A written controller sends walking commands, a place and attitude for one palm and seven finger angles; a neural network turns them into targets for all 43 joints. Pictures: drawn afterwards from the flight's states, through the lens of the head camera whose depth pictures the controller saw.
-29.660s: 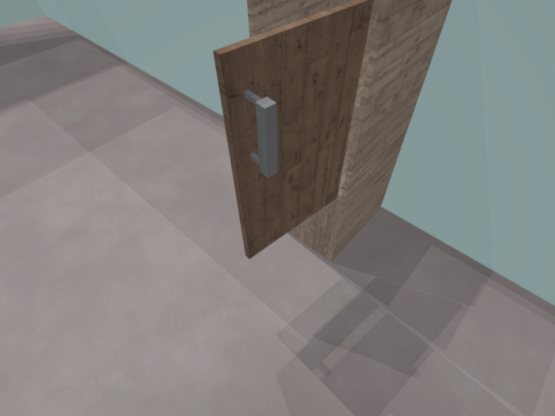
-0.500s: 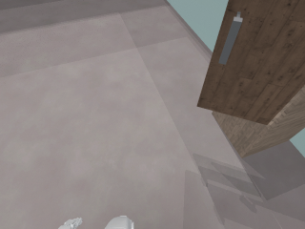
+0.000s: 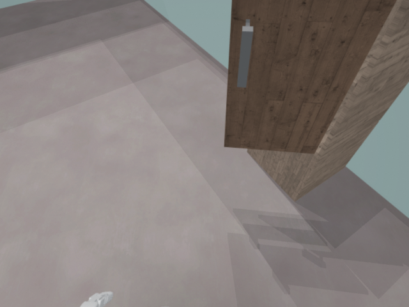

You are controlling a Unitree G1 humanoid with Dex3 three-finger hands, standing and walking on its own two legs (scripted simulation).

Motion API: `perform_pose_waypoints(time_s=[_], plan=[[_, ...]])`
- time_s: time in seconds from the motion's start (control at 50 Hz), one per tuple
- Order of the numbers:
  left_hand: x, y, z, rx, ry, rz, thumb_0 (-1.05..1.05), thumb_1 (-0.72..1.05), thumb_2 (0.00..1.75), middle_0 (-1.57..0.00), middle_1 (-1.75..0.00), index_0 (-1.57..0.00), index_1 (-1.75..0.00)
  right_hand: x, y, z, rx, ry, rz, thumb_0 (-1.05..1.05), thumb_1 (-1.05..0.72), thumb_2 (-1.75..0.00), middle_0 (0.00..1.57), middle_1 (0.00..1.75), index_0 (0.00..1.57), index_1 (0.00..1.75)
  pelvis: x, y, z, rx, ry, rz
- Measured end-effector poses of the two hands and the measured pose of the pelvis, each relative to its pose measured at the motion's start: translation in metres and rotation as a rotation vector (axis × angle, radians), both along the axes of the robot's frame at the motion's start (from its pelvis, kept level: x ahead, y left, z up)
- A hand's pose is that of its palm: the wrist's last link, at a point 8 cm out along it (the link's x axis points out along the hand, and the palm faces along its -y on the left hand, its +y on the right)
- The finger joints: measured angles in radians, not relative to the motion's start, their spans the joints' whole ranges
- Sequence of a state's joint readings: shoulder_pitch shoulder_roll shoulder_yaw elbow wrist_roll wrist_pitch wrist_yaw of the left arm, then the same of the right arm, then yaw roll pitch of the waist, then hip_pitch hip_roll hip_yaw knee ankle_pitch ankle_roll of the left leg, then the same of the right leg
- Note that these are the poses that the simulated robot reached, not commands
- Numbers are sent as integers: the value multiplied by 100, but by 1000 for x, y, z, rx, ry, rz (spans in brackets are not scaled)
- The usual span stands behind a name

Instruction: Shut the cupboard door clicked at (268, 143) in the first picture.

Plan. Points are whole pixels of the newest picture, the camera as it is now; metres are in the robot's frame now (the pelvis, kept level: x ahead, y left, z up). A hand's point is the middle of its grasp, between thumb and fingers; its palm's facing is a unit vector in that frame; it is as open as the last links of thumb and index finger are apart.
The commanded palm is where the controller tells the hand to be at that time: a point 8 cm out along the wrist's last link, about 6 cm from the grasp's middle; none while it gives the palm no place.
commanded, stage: take the last steps up to it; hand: left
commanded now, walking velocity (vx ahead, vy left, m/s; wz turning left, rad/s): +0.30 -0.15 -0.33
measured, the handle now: (244, 54) +0.70 -0.08 +0.10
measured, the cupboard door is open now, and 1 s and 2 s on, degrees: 51 51 51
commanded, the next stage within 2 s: come to a stop and stand still in 0.70 s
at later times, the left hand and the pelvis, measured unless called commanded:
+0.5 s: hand (138, 284) +0.19 +0.17 -0.16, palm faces -0.16 -0.98 -0.14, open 7.4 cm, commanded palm none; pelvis +0.09 -0.01 +0.02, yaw -9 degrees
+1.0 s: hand (198, 234) +0.31 +0.04 -0.17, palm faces -0.14 -0.97 -0.19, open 7.3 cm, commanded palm none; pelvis +0.23 -0.13 +0.01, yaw -10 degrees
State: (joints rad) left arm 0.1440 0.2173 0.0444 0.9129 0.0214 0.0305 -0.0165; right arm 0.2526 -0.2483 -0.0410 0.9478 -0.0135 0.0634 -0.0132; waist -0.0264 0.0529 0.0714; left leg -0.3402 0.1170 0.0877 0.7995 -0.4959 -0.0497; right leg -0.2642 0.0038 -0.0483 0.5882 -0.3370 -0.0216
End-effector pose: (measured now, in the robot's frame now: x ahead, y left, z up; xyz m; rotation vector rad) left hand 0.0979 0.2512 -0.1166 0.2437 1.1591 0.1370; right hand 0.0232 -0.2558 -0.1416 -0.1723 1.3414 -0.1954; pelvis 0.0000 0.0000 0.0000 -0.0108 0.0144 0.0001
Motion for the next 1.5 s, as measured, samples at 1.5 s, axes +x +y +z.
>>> perform_pose_waypoints(time_s=[1.5], plan=[[180,-170,7,29,175,-43,1,90,90,-20,-30,-21,-30,241,-162,15,17,-46,-94,0,-91,-90,20,30,20,30,230,-157,18,54,-2,-143]])
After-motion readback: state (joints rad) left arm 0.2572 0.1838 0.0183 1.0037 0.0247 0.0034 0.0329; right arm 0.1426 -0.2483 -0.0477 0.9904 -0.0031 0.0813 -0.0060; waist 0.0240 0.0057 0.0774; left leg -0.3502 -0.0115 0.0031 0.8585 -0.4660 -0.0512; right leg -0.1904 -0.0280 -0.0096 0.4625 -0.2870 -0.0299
